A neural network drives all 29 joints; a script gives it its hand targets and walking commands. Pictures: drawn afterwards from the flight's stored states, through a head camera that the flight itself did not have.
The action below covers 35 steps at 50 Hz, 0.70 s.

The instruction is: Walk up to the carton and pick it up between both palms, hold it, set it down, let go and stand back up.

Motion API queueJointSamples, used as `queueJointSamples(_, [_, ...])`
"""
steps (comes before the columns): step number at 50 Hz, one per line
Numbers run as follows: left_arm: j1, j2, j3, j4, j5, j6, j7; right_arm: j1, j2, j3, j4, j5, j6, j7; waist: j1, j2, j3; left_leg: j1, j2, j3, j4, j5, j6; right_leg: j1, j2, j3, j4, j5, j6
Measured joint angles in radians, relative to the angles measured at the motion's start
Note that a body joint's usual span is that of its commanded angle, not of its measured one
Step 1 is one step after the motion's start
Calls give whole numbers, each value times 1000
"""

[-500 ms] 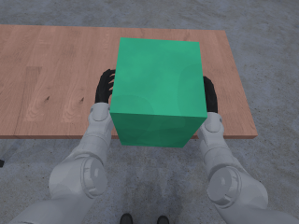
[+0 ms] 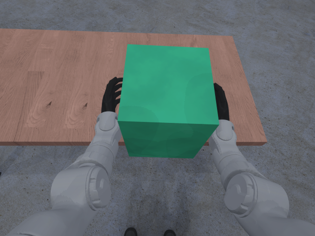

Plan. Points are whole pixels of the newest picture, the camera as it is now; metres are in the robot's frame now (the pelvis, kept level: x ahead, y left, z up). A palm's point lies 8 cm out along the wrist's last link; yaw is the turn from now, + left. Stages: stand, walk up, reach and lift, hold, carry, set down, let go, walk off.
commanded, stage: reach and lift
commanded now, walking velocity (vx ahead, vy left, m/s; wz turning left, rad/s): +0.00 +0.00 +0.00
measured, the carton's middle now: (164, 108) +0.44 -0.01 +0.01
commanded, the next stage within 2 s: none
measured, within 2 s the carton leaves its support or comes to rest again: leaves its support in 0.24 s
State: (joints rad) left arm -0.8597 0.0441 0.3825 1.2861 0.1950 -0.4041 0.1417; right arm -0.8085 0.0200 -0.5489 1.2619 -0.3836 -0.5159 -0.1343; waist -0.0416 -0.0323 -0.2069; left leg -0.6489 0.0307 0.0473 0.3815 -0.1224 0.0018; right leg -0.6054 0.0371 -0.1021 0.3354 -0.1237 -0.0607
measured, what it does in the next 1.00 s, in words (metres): stands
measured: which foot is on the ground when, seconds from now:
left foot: down 0.00-1.00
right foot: down 0.00-1.00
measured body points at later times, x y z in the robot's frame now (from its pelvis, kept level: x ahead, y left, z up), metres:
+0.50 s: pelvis -0.01 +0.00 +0.00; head +0.04 +0.01 +0.44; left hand +0.42 +0.15 +0.05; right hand +0.41 -0.14 +0.06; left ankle +0.01 +0.12 -0.74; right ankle +0.00 -0.08 -0.74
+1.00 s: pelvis -0.01 +0.01 +0.01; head -0.05 +0.03 +0.46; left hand +0.40 +0.17 +0.14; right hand +0.40 -0.12 +0.16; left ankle +0.01 +0.12 -0.74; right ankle +0.00 -0.08 -0.74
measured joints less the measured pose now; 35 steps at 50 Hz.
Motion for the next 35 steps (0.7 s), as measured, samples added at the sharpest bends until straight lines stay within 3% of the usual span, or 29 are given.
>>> queueJointSamples(14, [40, 27, -124, 32, -145, 16, 23, 6, -15, 181, -7, 143, 91, -7, 0, 27, -26, -1, 3, -2, 45, -24, 1, 1, 1, 2, 40, -20, 1])
queueJointSamples(24, [63, 50, -245, 8, -267, 63, 33, 27, -18, 302, -76, 256, 187, -13, -14, 47, -67, -1, -3, -21, 106, -54, 3, 9, -5, -10, 99, -55, 4])
queueJointSamples(35, [20, 68, -251, -64, -249, 236, 38, -17, -39, 371, -135, 367, 348, -24, -20, 44, -28, 140, -14, -24, 88, -55, 11, 150, -11, -4, 81, -56, 13])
